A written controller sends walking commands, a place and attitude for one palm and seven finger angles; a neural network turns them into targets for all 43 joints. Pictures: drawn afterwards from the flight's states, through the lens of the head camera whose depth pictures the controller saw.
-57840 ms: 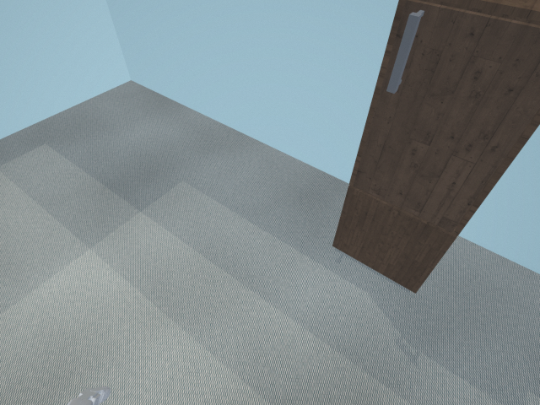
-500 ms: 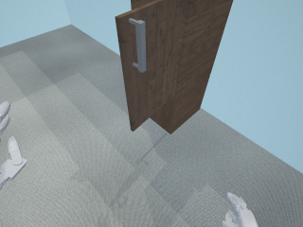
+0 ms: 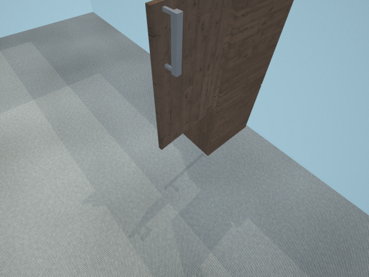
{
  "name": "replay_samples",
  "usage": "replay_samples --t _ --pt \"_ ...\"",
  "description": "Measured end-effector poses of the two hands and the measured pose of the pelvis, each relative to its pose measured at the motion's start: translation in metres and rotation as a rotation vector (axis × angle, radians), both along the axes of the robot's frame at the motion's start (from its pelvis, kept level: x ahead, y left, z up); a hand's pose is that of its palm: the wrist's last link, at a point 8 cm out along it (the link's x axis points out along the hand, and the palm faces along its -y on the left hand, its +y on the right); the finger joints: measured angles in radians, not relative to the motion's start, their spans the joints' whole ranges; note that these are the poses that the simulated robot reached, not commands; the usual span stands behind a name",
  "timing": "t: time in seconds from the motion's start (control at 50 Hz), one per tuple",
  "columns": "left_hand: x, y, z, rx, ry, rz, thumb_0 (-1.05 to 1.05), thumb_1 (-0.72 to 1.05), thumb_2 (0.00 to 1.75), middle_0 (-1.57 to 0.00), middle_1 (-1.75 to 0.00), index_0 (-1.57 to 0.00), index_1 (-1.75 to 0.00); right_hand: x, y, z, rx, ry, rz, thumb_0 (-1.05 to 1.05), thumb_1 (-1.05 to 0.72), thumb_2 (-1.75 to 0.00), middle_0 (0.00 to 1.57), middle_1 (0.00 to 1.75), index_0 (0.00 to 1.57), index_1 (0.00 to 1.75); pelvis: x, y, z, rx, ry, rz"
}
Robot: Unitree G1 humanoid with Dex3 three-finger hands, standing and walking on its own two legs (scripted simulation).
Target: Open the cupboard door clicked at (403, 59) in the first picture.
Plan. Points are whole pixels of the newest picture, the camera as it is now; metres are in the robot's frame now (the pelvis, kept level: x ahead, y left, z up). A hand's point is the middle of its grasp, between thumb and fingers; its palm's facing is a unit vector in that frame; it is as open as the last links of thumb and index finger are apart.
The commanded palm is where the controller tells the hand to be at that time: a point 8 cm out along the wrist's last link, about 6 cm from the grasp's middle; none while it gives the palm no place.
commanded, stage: let the arm hang, fingers relaxed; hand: left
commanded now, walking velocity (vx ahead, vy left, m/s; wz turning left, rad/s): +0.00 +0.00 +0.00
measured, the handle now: (171, 43) +0.66 +0.08 +0.15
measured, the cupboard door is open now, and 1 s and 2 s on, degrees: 95 95 95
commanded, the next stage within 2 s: look to check the result in 0.62 s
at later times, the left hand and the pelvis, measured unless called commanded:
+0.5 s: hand out of the picture +0.12 +0.24 -0.14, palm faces -0.01 -0.94 -0.34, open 7.4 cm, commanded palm none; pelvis +0.03 +0.01 +0.01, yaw -1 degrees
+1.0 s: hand (87, 273) +0.14 +0.23 -0.14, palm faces -0.02 -0.93 -0.36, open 7.4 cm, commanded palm none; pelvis +0.06 -0.01 +0.01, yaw -1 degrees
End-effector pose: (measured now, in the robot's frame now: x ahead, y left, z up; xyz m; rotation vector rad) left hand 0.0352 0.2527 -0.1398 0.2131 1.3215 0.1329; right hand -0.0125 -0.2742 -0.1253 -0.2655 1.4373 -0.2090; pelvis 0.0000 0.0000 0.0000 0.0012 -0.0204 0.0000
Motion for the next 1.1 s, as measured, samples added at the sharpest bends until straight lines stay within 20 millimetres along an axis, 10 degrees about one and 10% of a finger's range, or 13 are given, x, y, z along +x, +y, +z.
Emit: replay_samples --t 0.28,0.68,1.1 --pt "0.029 0.052 0.036 0.158 -0.043 0.022 0.01 0.91 0.90 -0.20 -0.30 -0.20 -0.30 0.032 0.018 -0.014 0.074 -0.074 -0.002 0.00 -0.91 -0.89 0.20 0.30 0.20 0.30 0.011 0.004 0.006 0.002 -0.003 -0.007" --pt "0.092 0.021 0.032 0.089 -0.099 -0.029 0.00 0.91 0.90 -0.20 -0.30 -0.20 -0.30 0.108 -0.004 0.000 0.022 -0.162 0.036 0.00 -0.91 -0.89 0.20 0.30 0.20 0.30 0.041 0.000 0.012 0.007 0.005 -0.013" --pt "0.107 0.025 0.041 0.138 -0.089 -0.026 0.01 0.91 0.90 -0.20 -0.30 -0.20 -0.30 0.129 -0.021 0.000 0.013 -0.156 0.043 0.00 -0.91 -0.89 0.20 0.30 0.20 0.30 0.059 -0.012 0.013 0.001 0.010 -0.015"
